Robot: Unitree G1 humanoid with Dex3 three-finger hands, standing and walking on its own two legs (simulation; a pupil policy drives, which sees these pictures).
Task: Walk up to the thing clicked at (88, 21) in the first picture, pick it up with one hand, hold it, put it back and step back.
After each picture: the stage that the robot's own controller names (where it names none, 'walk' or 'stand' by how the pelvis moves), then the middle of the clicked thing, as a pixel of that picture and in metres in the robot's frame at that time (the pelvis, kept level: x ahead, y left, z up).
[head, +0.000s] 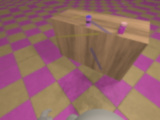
stand; (88, 21) +1.11 +0.06 +0.08
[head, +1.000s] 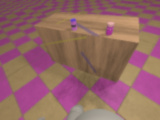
walk; (73, 24) +0.97 +0.25 +0.09
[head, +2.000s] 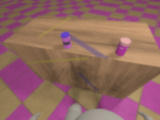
walk; (66, 40) +0.57 +0.23 +0.12
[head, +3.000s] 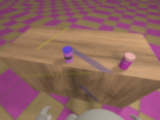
stand; (68, 55) +0.46 +0.19 +0.08
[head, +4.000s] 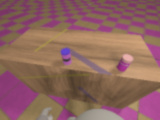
stand; (66, 56) +0.45 +0.19 +0.07
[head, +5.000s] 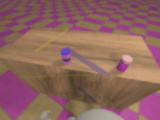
stand; (66, 56) +0.46 +0.20 +0.07
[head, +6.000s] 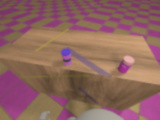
stand; (66, 57) +0.45 +0.20 +0.07
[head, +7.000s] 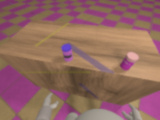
rise first; (67, 53) +0.46 +0.19 +0.08
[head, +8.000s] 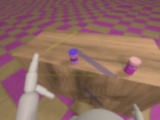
rise first; (73, 56) +0.47 +0.18 +0.08
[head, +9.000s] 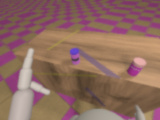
go down; (75, 56) +0.46 +0.17 +0.08
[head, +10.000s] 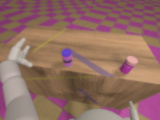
go down; (67, 58) +0.44 +0.16 +0.08
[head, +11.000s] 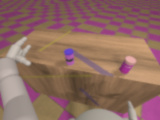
approach; (69, 57) +0.47 +0.17 +0.08
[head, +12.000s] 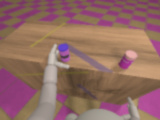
close; (64, 53) +0.46 +0.18 +0.10
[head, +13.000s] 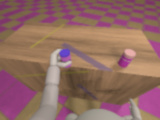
lift; (65, 58) +0.41 +0.17 +0.11
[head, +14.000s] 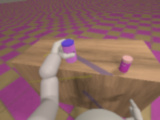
lift; (69, 51) +0.34 +0.13 +0.27
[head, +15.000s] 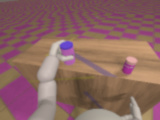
hold; (68, 53) +0.33 +0.14 +0.26
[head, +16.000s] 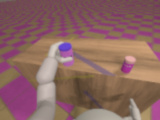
hold; (66, 54) +0.32 +0.15 +0.25
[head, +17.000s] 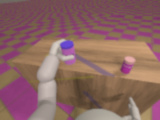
crouch; (68, 53) +0.32 +0.14 +0.27
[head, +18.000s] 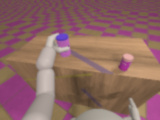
crouch; (63, 45) +0.38 +0.17 +0.27
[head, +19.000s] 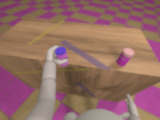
lower; (62, 56) +0.42 +0.18 +0.10
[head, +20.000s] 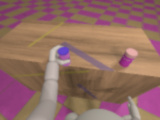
lower; (64, 56) +0.41 +0.17 +0.11
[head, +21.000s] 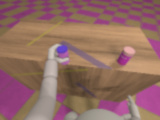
lower; (63, 55) +0.43 +0.17 +0.11
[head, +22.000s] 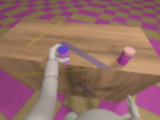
lower; (64, 55) +0.43 +0.17 +0.11
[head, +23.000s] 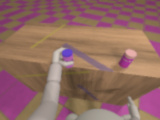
draw back; (68, 58) +0.41 +0.15 +0.11
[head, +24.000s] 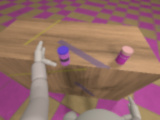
withdraw; (64, 56) +0.42 +0.16 +0.11
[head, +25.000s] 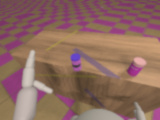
sink last; (76, 62) +0.40 +0.14 +0.09
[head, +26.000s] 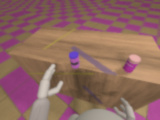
stand; (74, 60) +0.42 +0.15 +0.08
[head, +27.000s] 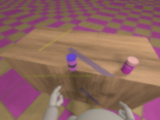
stand; (72, 62) +0.40 +0.15 +0.08
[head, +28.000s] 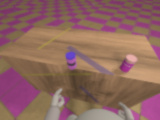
stand; (71, 60) +0.41 +0.16 +0.08
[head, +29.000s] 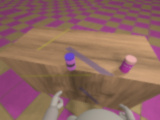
stand; (70, 61) +0.40 +0.16 +0.08
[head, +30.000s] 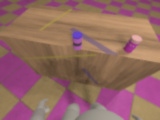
walk; (77, 41) +0.53 +0.12 +0.10
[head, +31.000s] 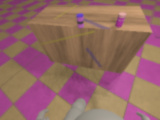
walk; (80, 20) +0.88 +0.16 +0.10
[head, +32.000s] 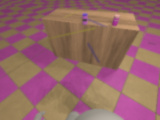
stand; (84, 19) +1.13 +0.11 +0.10
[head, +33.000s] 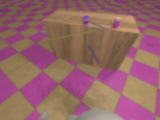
stand; (85, 21) +1.12 +0.09 +0.07
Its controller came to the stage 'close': yes
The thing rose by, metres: 0.21
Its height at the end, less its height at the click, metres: +0.00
